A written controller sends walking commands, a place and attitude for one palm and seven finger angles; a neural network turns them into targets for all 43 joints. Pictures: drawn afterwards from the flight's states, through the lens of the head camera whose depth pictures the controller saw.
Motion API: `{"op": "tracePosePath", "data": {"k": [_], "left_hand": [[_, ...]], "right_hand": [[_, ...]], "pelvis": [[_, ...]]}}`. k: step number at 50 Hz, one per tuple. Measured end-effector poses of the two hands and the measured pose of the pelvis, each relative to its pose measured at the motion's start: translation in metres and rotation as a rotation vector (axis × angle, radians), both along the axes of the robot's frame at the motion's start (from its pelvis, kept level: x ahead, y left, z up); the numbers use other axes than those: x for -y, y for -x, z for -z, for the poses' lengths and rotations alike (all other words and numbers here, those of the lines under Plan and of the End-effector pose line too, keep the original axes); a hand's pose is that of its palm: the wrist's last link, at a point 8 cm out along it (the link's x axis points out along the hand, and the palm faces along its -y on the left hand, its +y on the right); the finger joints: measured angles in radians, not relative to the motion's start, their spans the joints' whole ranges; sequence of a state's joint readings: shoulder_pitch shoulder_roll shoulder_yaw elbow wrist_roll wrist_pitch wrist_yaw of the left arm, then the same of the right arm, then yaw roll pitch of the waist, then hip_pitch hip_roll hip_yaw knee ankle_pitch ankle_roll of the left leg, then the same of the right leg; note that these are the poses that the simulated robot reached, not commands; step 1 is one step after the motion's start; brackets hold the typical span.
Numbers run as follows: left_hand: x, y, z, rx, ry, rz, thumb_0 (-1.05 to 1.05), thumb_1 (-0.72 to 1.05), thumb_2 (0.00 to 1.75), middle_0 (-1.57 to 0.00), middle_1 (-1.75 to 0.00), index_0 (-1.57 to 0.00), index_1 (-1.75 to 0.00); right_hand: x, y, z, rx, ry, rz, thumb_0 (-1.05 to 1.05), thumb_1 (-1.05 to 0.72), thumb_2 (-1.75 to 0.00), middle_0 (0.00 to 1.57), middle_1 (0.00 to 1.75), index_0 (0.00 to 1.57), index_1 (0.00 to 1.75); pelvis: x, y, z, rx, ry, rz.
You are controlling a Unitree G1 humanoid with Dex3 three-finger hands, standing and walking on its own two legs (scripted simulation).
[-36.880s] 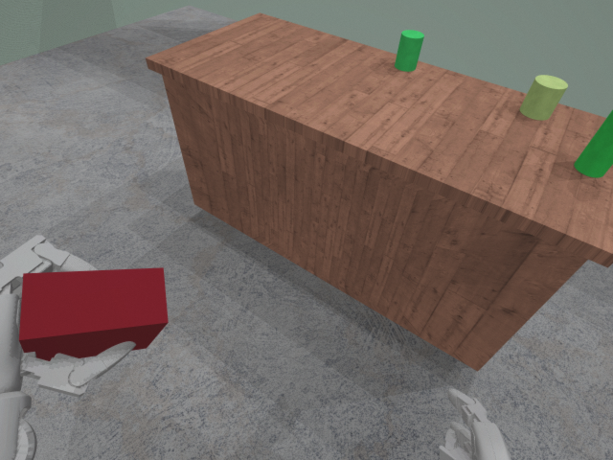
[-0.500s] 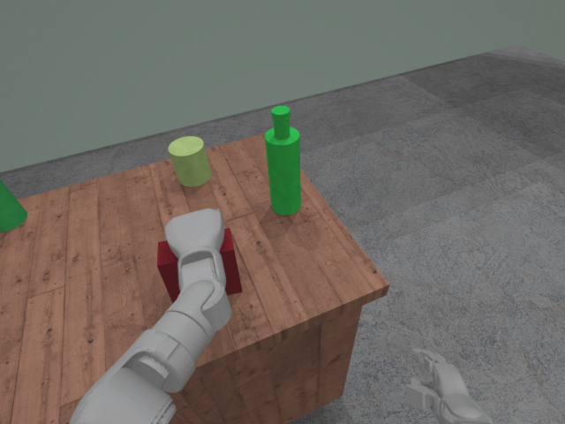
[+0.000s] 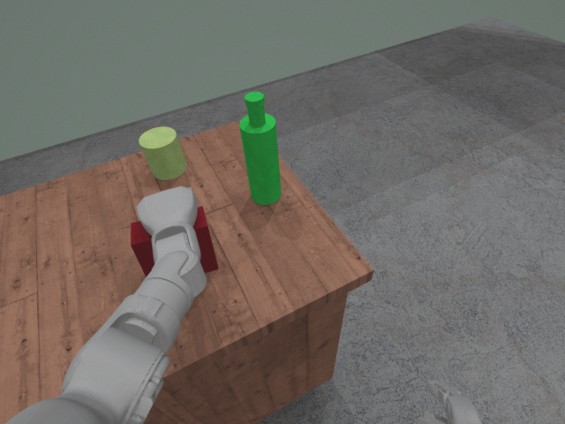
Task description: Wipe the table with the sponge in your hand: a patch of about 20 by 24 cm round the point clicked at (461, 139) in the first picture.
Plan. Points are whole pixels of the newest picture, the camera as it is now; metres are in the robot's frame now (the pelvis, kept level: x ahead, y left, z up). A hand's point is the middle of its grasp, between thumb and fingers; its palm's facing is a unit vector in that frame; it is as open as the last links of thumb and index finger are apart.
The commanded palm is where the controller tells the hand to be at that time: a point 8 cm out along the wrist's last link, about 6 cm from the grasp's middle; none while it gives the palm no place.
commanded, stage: wipe forward along the third lane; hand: left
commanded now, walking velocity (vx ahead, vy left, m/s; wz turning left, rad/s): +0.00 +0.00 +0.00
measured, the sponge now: (179, 253) +0.39 +0.20 +0.00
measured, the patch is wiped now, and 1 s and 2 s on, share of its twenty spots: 0.75 0.90 0.95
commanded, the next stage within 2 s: wipe back along the third lane in 0.82 s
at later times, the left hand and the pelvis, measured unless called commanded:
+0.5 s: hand (169, 208) +0.46 +0.22 +0.04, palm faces -0.10 -0.04 -0.99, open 9.7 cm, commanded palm +0.44 +0.23 +0.08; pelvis +0.02 +0.02 +0.00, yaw +0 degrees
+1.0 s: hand (159, 198) +0.48 +0.25 +0.05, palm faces -0.09 -0.01 -1.00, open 9.7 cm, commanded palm +0.46 +0.24 +0.09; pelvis +0.00 +0.04 -0.01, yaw +0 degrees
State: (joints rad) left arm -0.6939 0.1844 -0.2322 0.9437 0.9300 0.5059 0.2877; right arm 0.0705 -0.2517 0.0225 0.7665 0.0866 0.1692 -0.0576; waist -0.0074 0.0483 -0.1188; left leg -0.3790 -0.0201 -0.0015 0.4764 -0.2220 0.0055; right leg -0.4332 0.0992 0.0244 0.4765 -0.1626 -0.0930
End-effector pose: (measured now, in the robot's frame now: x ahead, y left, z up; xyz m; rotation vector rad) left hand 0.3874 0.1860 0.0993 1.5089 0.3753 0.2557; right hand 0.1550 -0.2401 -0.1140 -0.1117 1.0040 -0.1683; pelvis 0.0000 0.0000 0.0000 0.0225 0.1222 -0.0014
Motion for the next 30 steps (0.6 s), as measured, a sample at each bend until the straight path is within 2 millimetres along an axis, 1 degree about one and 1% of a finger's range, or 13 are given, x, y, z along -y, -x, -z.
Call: {"op": "tracePosePath", "data": {"k": [9, 20, 25, 30], "left_hand": [[-0.011, -0.022, -0.003, -0.007, -0.020, -0.010, 0.01, -0.52, 1.07, -0.76, -1.37, -0.82, -1.32], [-0.025, -0.050, -0.003, -0.036, -0.028, -0.021, 0.01, -0.52, 1.07, -0.76, -1.38, -0.82, -1.32], [-0.030, -0.057, -0.001, -0.036, -0.014, -0.011, 0.01, -0.52, 1.07, -0.76, -1.38, -0.82, -1.32], [-0.034, -0.059, 0.001, -0.022, -0.007, 0.002, 0.01, -0.52, 1.07, -0.76, -1.37, -0.82, -1.32]], "right_hand": [[-0.002, 0.005, 0.003, -0.019, 0.011, 0.007, 0.01, -0.91, -0.90, 0.20, 0.30, 0.20, 0.30], [-0.006, 0.023, 0.010, -0.099, 0.023, 0.034, 0.01, -0.90, -0.90, 0.20, 0.30, 0.20, 0.30], [-0.010, 0.029, 0.012, -0.128, 0.027, 0.040, 0.01, -0.91, -0.90, 0.20, 0.30, 0.20, 0.30], [-0.015, 0.031, 0.011, -0.138, 0.027, 0.040, 0.01, -0.91, -0.90, 0.20, 0.30, 0.20, 0.30]], "pelvis": [[-0.004, -0.002, 0.001, -0.032, 0.005, -0.005], [-0.015, -0.012, 0.001, -0.070, 0.015, -0.007], [-0.020, -0.017, 0.001, -0.083, 0.019, -0.005], [-0.026, -0.019, 0.001, -0.090, 0.024, -0.005]]}}
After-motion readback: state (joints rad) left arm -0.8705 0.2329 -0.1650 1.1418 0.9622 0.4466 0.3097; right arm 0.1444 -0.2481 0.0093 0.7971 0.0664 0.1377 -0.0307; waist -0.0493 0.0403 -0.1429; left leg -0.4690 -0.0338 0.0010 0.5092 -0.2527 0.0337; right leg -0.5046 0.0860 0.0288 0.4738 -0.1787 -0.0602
